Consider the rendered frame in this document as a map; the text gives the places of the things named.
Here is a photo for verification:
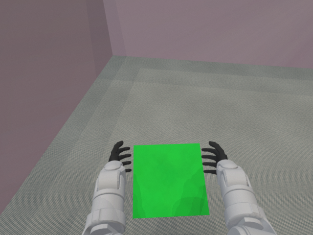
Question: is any robot right upper arm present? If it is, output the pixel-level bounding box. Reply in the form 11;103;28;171
227;225;275;235

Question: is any left robot hand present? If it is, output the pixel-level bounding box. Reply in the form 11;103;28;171
109;141;132;172

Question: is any right robot hand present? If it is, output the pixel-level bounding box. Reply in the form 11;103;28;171
201;141;228;175

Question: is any robot right forearm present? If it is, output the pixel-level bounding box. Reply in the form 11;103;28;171
216;160;278;235

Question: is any robot left forearm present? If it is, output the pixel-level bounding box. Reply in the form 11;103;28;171
82;161;127;235

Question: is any carton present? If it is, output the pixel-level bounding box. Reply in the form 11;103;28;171
133;143;210;218

